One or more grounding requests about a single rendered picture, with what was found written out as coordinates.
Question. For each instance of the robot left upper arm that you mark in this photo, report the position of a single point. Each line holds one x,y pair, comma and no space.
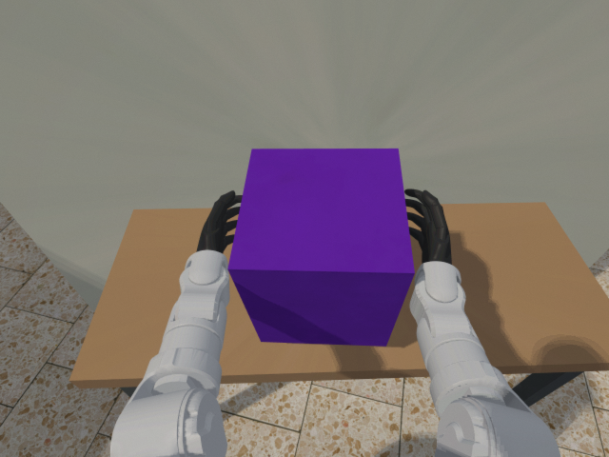
183,423

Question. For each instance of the right robot hand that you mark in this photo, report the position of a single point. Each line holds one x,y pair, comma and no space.
434,239

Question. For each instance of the robot right upper arm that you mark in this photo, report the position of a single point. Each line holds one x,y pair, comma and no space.
471,427

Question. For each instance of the table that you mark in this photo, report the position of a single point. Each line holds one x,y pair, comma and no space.
534,304

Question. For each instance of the right robot forearm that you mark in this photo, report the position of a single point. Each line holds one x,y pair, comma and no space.
452,352

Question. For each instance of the carton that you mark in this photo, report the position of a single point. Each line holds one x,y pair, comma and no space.
322,252

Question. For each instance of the left robot forearm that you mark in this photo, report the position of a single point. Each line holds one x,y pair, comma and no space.
190,352

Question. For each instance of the left robot hand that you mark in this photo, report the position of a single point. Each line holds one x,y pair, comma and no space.
213,235

